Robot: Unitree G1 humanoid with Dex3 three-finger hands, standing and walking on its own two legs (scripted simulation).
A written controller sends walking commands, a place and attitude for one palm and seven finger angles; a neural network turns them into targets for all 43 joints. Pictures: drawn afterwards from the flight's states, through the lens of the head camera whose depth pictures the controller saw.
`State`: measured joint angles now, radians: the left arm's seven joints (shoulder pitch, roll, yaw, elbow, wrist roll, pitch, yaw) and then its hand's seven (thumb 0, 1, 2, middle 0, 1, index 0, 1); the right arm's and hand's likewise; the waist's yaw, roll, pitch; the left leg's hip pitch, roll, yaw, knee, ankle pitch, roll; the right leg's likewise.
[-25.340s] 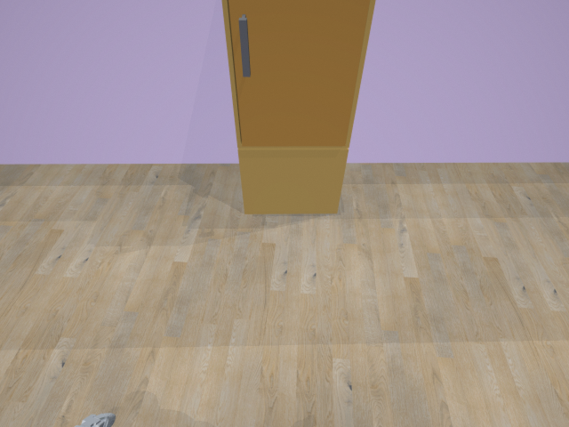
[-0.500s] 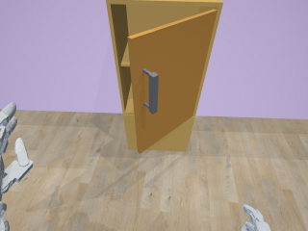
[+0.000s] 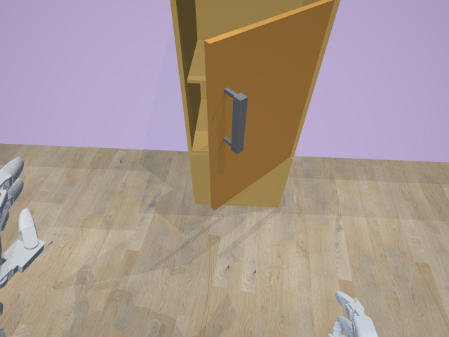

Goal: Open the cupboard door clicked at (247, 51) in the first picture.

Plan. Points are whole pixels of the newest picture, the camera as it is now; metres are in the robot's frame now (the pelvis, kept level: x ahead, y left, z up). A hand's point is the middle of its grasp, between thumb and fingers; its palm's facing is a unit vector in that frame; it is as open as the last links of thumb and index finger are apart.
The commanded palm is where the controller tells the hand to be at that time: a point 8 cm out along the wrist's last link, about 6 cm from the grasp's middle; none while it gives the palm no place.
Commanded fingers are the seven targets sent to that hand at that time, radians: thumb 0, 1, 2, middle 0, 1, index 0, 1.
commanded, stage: stop stepping back and stand still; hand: left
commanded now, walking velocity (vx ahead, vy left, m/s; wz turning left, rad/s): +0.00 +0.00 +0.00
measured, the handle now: (232, 121) +0.59 +0.03 +0.05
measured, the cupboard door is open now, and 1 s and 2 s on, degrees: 43 43 43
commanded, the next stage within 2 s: let the arm hang, fingers relaxed in 0.28 s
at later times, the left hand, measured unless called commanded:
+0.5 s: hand (70, 285) +0.19 +0.28 +0.00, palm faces +0.16 -0.85 -0.50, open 7.4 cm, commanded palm none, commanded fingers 0.00 0.90 0.90 -0.20 -0.30 -0.20 -0.30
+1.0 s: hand out of the picture -0.07 +0.18 -0.17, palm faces +0.08 -0.97 -0.22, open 7.4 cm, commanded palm none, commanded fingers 0.00 0.90 0.90 -0.20 -0.30 -0.20 -0.30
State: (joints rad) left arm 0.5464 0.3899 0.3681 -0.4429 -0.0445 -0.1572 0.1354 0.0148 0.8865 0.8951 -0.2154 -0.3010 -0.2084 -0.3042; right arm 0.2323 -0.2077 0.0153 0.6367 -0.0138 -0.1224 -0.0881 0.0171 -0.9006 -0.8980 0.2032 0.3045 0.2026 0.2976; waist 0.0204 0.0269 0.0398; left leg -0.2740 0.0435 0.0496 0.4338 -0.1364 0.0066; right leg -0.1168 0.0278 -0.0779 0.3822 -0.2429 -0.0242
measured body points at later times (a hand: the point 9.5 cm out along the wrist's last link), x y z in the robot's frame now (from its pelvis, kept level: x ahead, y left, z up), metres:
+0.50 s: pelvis +0.00 +0.02 -0.01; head +0.01 -0.01 +0.44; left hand +0.18 +0.33 +0.03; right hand +0.17 -0.23 -0.12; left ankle +0.06 +0.11 -0.74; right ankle -0.02 -0.10 -0.74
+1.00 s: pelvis -0.01 +0.00 +0.00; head +0.02 -0.01 +0.44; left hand -0.07 +0.23 -0.15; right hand -0.01 -0.22 -0.17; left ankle +0.06 +0.11 -0.74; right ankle -0.02 -0.10 -0.74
